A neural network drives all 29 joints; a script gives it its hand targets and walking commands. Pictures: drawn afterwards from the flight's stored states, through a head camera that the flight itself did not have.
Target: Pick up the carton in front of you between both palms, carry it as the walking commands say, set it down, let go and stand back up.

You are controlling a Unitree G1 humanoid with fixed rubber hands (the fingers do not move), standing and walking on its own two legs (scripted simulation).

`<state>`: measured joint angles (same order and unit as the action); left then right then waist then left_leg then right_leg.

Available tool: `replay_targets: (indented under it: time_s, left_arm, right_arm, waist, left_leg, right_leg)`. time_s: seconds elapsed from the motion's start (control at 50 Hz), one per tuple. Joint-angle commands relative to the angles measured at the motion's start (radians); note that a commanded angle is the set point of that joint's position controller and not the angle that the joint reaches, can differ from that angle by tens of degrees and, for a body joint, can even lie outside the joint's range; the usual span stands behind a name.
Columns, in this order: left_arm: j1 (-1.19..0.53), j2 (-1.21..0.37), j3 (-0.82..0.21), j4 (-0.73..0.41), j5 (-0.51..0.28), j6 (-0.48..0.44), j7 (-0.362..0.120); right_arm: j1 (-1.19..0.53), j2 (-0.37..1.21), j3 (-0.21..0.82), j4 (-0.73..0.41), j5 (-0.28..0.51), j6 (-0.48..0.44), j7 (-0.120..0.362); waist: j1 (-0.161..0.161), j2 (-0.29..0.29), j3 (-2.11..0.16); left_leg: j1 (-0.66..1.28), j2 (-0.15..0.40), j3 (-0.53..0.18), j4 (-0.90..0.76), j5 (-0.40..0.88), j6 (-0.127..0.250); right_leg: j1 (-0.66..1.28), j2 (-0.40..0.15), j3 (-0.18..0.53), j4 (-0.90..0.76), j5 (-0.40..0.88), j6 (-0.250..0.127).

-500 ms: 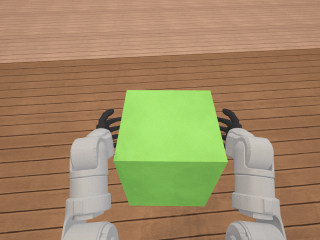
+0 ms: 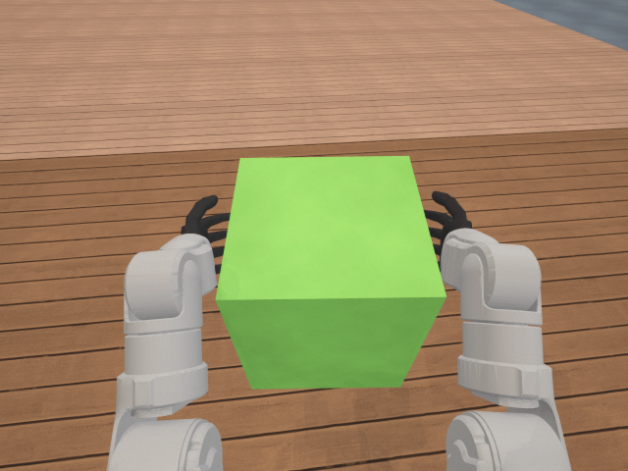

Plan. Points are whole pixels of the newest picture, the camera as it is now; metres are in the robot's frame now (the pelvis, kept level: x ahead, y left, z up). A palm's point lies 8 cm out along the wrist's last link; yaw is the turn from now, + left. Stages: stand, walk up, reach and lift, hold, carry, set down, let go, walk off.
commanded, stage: carry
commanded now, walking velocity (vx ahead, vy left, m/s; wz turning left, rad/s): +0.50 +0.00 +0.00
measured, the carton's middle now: (325, 279) +0.35 +0.00 +0.10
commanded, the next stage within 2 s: none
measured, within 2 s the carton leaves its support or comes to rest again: neither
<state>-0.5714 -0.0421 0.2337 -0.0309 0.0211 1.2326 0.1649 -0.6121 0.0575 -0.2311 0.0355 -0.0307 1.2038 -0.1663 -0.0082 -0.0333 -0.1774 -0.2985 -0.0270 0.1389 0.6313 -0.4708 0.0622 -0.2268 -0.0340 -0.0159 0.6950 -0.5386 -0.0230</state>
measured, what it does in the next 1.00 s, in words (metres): climbs: right foot, then left foot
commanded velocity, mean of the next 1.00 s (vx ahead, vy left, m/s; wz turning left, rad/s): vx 0.50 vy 0.00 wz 0.00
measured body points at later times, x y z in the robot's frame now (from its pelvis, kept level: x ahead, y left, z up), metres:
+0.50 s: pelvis +0.21 -0.04 +0.03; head +0.25 -0.04 +0.48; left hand +0.55 +0.15 +0.16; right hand +0.59 -0.15 +0.16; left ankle +0.20 +0.08 -0.60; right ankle +0.23 -0.11 -0.70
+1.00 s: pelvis +0.50 +0.02 +0.06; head +0.54 +0.03 +0.51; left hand +0.87 +0.16 +0.20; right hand +0.86 -0.14 +0.20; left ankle +0.49 +0.09 -0.68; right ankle +0.55 -0.12 -0.59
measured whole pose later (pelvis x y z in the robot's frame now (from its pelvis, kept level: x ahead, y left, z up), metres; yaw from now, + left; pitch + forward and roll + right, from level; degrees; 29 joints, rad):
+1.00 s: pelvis +0.50 +0.02 +0.06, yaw +1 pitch +4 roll -1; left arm -0.63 -0.10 0.29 -0.19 0.06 1.24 0.16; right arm -0.63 0.08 -0.27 -0.13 -0.02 1.20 -0.17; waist -0.06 -0.01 0.00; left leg -0.30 -0.01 0.14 0.47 -0.34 0.08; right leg -0.73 -0.06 -0.03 1.15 -0.32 -0.03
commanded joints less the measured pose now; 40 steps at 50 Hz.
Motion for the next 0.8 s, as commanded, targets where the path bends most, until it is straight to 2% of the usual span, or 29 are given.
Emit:
replay_targets:
  time_s: [0.0, 0.02, 0.04, 0.06, 0.08, 0.12, 0.18, 0.2, 0.22, 0.24, 0.26, 0.28, 0.3, 0.32, 0.34, 0.36, 0.38, 0.4, 0.44, 0.52, 0.56, 0.64, 0.66, 0.68, 0.7, 0.72, 0.74, 0.76, 0.78]
  left_arm:
    - [-0.684, -0.761, -0.545, -0.035, -0.252, 0.007, -0.069]
    - [-0.677, -0.778, -0.528, -0.020, -0.246, 0.007, -0.072]
    - [-0.672, -0.797, -0.517, -0.011, -0.235, 0.005, -0.075]
    - [-0.679, -0.814, -0.512, -0.018, -0.225, 0.002, -0.077]
    - [-0.692, -0.822, -0.508, -0.026, -0.213, 0.000, -0.077]
    - [-0.709, -0.815, -0.504, -0.050, -0.191, -0.002, -0.073]
    - [-0.648, -0.780, -0.491, -0.017, -0.159, 0.011, -0.064]
    - [-0.634, -0.775, -0.491, -0.008, -0.152, 0.015, -0.065]
    - [-0.625, -0.775, -0.492, 0.001, -0.150, 0.018, -0.068]
    - [-0.625, -0.779, -0.494, 0.010, -0.152, 0.019, -0.072]
    - [-0.613, -0.782, -0.496, 0.030, -0.160, 0.019, -0.076]
    - [-0.607, -0.792, -0.509, 0.033, -0.172, 0.018, -0.081]
    - [-0.648, -0.804, -0.527, 0.024, -0.188, 0.014, -0.086]
    - [-0.690, -0.859, -0.554, -0.012, -0.221, 0.014, -0.094]
    - [-0.756, -0.904, -0.596, -0.071, -0.267, 0.006, -0.104]
    - [-0.817, -0.946, -0.631, -0.127, -0.306, -0.003, -0.114]
    - [-0.860, -0.980, -0.664, -0.168, -0.342, -0.011, -0.122]
    - [-0.888, -0.996, -0.685, -0.196, -0.368, -0.019, -0.127]
    - [-0.875, -0.989, -0.707, -0.219, -0.391, -0.028, -0.134]
    - [-0.795, -0.913, -0.701, -0.233, -0.384, -0.022, -0.131]
    - [-0.758, -0.872, -0.682, -0.223, -0.370, -0.009, -0.123]
    - [-0.694, -0.822, -0.637, -0.159, -0.324, 0.018, -0.118]
    - [-0.683, -0.818, -0.626, -0.141, -0.312, 0.022, -0.118]
    - [-0.674, -0.816, -0.617, -0.126, -0.302, 0.026, -0.118]
    - [-0.672, -0.815, -0.609, -0.112, -0.292, 0.030, -0.118]
    - [-0.674, -0.809, -0.599, -0.103, -0.276, 0.032, -0.118]
    - [-0.658, -0.826, -0.586, -0.096, -0.268, 0.037, -0.119]
    - [-0.681, -0.818, -0.576, -0.098, -0.257, 0.034, -0.117]
    - [-0.727, -0.842, -0.574, -0.099, -0.249, 0.027, -0.114]
  right_arm:
    - [-0.560, 0.717, 0.494, -0.043, 0.231, 0.028, 0.058]
    - [-0.611, 0.749, 0.518, -0.076, 0.256, 0.031, 0.065]
    - [-0.673, 0.793, 0.546, -0.105, 0.286, 0.028, 0.075]
    - [-0.732, 0.832, 0.573, -0.138, 0.317, 0.022, 0.087]
    - [-0.780, 0.865, 0.595, -0.163, 0.345, 0.015, 0.098]
    - [-0.834, 0.891, 0.625, -0.200, 0.385, 0.010, 0.111]
    - [-0.770, 0.874, 0.619, -0.158, 0.383, 0.023, 0.115]
    - [-0.746, 0.867, 0.611, -0.137, 0.375, 0.027, 0.117]
    - [-0.728, 0.862, 0.601, -0.120, 0.367, 0.031, 0.118]
    - [-0.708, 0.858, 0.591, -0.105, 0.360, 0.035, 0.119]
    - [-0.695, 0.848, 0.580, -0.094, 0.347, 0.039, 0.120]
    - [-0.704, 0.835, 0.568, -0.094, 0.333, 0.042, 0.119]
    - [-0.695, 0.844, 0.555, -0.104, 0.317, 0.047, 0.120]
    - [-0.719, 0.841, 0.542, -0.099, 0.295, 0.047, 0.119]
    - [-0.723, 0.865, 0.539, -0.107, 0.285, 0.044, 0.119]
    - [-0.720, 0.887, 0.534, -0.118, 0.270, 0.038, 0.116]
    - [-0.708, 0.898, 0.532, -0.128, 0.253, 0.033, 0.112]
    - [-0.694, 0.898, 0.533, -0.140, 0.238, 0.028, 0.108]
    - [-0.663, 0.880, 0.545, -0.163, 0.208, 0.020, 0.097]
    - [-0.625, 0.809, 0.568, -0.219, 0.197, 0.023, 0.084]
    - [-0.617, 0.780, 0.577, -0.228, 0.205, 0.035, 0.083]
    - [-0.610, 0.763, 0.583, -0.193, 0.223, 0.061, 0.092]
    - [-0.616, 0.766, 0.584, -0.182, 0.229, 0.065, 0.095]
    - [-0.623, 0.770, 0.581, -0.168, 0.234, 0.067, 0.098]
    - [-0.611, 0.776, 0.576, -0.144, 0.239, 0.068, 0.101]
    - [-0.595, 0.782, 0.566, -0.122, 0.243, 0.065, 0.103]
    - [-0.598, 0.779, 0.562, -0.112, 0.244, 0.060, 0.105]
    - [-0.601, 0.820, 0.576, -0.095, 0.251, 0.055, 0.109]
    - [-0.655, 0.851, 0.592, -0.141, 0.282, 0.048, 0.117]
  waist:
    - [-0.094, 0.234, -0.105]
    - [-0.100, 0.141, -0.128]
    - [-0.099, 0.089, -0.144]
    - [-0.088, 0.074, -0.149]
    - [-0.072, 0.086, -0.147]
    - [-0.050, 0.120, -0.131]
    - [-0.038, 0.172, -0.123]
    - [-0.022, 0.190, -0.132]
    - [0.011, 0.195, -0.159]
    - [0.047, 0.163, -0.211]
    - [0.080, 0.095, -0.289]
    - [0.112, -0.040, -0.359]
    - [0.081, -0.275, -0.331]
    - [0.076, -0.162, -0.286]
    - [0.084, -0.070, -0.256]
    - [0.075, 0.011, -0.245]
    - [0.060, 0.024, -0.249]
    - [0.042, -0.007, -0.261]
    - [0.044, -0.048, -0.268]
    - [0.064, -0.038, -0.241]
    - [0.077, -0.047, -0.217]
    - [0.083, -0.111, -0.169]
    - [0.068, -0.125, -0.170]
    - [0.032, -0.136, -0.192]
    - [-0.025, -0.118, -0.248]
    - [-0.069, -0.037, -0.341]
    - [-0.077, 0.223, -0.439]
    - [-0.079, 0.339, -0.403]
    - [-0.064, 0.229, -0.355]
  left_leg:
    - [0.534, 0.408, -0.697, -0.301, 0.371, 0.273]
    - [0.552, 0.403, -0.658, -0.285, 0.409, 0.276]
    - [0.548, 0.383, -0.598, -0.293, 0.352, 0.249]
    - [0.523, 0.358, -0.533, -0.320, 0.273, 0.215]
    - [0.485, 0.328, -0.468, -0.348, 0.232, 0.189]
    - [0.387, 0.290, -0.358, -0.383, 0.238, 0.161]
    - [0.314, 0.248, -0.225, -0.367, 0.401, 0.114]
    - [0.276, 0.236, -0.180, -0.331, 0.507, 0.094]
    - [0.232, 0.233, -0.138, -0.249, 0.647, 0.074]
    - [0.175, 0.216, -0.068, -0.110, 0.749, 0.048]
    - [0.083, 0.175, -0.006, 0.075, 0.747, 0.016]
    - [-0.114, 0.122, 0.003, 0.332, 0.488, -0.024]
    - [-0.394, -0.037, -0.042, 0.581, -0.055, -0.049]
    - [-0.468, 0.006, -0.165, 0.736, -0.062, -0.015]
    - [-0.496, 0.040, -0.183, 0.791, -0.012, 0.003]
    - [-0.502, 0.076, -0.185, 0.784, 0.038, 0.008]
    - [-0.484, 0.095, -0.185, 0.744, 0.073, 0.006]
    - [-0.459, 0.106, -0.181, 0.710, 0.093, 0.000]
    - [-0.470, 0.102, -0.144, 0.665, 0.123, -0.010]
    - [-0.545, 0.113, -0.100, 0.467, 0.159, -0.031]
    - [-0.508, 0.103, -0.068, 0.318, 0.198, -0.031]
    - [-0.374, 0.048, 0.019, 0.082, 0.250, -0.011]
    - [-0.300, 0.021, 0.047, 0.025, 0.240, 0.000]
    - [-0.185, -0.022, 0.088, -0.023, 0.232, 0.009]
    - [0.020, -0.062, 0.135, -0.107, 0.266, 0.018]
    - [0.300, 0.004, 0.024, -0.111, 0.221, 0.031]
    - [0.540, 0.316, -0.549, -0.189, 0.027, 0.167]
    - [0.602, 0.391, -0.826, -0.327, 0.193, 0.245]
    - [0.591, 0.385, -0.728, -0.259, 0.319, 0.248]
  right_leg:
    - [-0.627, 0.035, -0.026, 0.357, -0.173, -0.010]
    - [-0.662, 0.009, -0.005, 0.429, -0.165, -0.014]
    - [-0.673, -0.009, 0.001, 0.443, -0.137, -0.018]
    - [-0.660, -0.024, 0.000, 0.418, -0.080, -0.017]
    - [-0.626, -0.022, -0.019, 0.385, -0.009, -0.011]
    - [-0.523, -0.019, -0.049, 0.262, 0.101, 0.002]
    - [-0.361, 0.020, -0.110, 0.040, 0.220, 0.001]
    - [-0.267, 0.051, -0.151, -0.018, 0.234, -0.007]
    - [-0.136, 0.092, -0.199, -0.056, 0.257, -0.016]
    - [0.048, 0.130, -0.247, -0.124, 0.294, -0.033]
    - [0.263, 0.138, -0.242, -0.147, 0.257, -0.048]
    - [0.454, -0.044, 0.073, -0.225, 0.010, -0.098]
    - [0.512, -0.329, 0.659, -0.407, -0.045, -0.226]
    - [0.456, -0.340, 0.706, -0.412, 0.014, -0.275]
    - [0.399, -0.319, 0.615, -0.361, 0.162, -0.273]
    - [0.347, -0.298, 0.500, -0.331, 0.283, -0.246]
    - [0.307, -0.275, 0.420, -0.333, 0.314, -0.212]
    - [0.280, -0.254, 0.353, -0.345, 0.309, -0.190]
    - [0.274, -0.238, 0.282, -0.359, 0.346, -0.193]
    - [0.338, -0.232, 0.194, -0.375, 0.463, -0.221]
    - [0.337, -0.208, 0.129, -0.374, 0.541, -0.207]
    - [0.332, -0.176, 0.026, -0.351, 0.704, -0.155]
    - [0.320, -0.169, -0.006, -0.312, 0.807, -0.135]
    - [0.301, -0.163, -0.045, -0.224, 0.945, -0.112]
    - [0.247, -0.140, -0.109, -0.070, 1.023, -0.076]
    - [0.092, -0.113, -0.118, 0.130, 0.836, -0.035]
    - [-0.232, -0.010, -0.090, 0.433, 0.483, 0.015]
    - [-0.462, 0.111, -0.012, 0.632, 0.052, 0.015]
    - [-0.554, 0.052, 0.055, 0.742, 0.056, -0.019]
